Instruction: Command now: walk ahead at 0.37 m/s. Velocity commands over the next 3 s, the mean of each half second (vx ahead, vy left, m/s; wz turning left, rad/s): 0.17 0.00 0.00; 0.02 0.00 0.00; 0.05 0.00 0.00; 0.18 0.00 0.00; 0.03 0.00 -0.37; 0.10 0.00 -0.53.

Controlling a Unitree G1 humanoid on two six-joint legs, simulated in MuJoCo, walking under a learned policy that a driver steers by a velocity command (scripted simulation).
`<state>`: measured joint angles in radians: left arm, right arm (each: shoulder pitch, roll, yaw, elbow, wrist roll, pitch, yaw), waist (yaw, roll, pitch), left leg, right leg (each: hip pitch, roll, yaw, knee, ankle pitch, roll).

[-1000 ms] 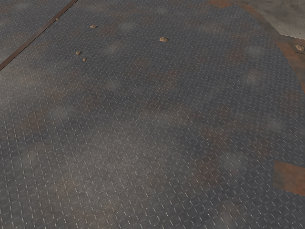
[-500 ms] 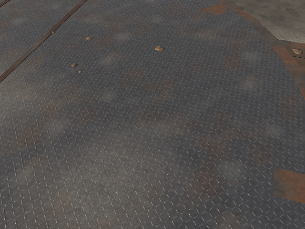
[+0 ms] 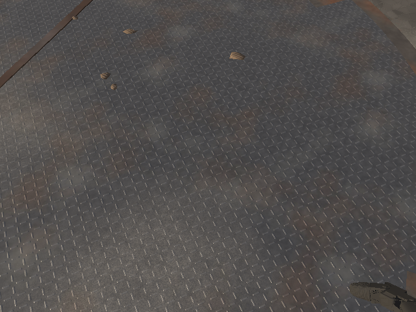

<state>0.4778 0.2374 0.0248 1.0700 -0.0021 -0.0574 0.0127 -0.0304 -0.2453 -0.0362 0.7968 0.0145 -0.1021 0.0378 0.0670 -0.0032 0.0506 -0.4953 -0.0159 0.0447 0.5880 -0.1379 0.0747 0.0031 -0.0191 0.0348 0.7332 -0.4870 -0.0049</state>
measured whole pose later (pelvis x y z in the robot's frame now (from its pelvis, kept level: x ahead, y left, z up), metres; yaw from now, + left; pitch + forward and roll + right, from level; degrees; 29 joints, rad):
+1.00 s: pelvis +0.18 -0.02 +0.02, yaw +1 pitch -1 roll +0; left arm 0.11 0.22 0.05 1.05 0.00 0.01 0.03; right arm 0.24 -0.22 -0.01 1.11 -0.01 0.00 -0.04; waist -0.01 0.00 0.04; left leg -0.09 0.00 0.02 0.48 -0.36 0.00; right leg -0.28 0.01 -0.01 0.51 -0.20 -0.02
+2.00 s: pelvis +0.31 -0.06 +0.02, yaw +1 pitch +0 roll -2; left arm 0.28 0.19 0.02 1.11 0.00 -0.06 0.02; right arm 0.10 -0.21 -0.05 0.98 0.00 -0.02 -0.04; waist 0.03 0.04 0.02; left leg -0.32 0.05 -0.01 0.48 -0.15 0.01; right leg -0.12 0.07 -0.05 0.44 -0.32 -0.04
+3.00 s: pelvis +0.38 -0.10 +0.02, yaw -29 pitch +2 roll +1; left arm 0.22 0.29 0.07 0.76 -0.02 -0.01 0.03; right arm 0.16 -0.29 -0.08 0.88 0.00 -0.09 -0.01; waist 0.01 -0.04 -0.01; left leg -0.24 -0.04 -0.07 0.46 -0.27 0.03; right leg -0.38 0.13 0.20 0.83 -0.50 -0.05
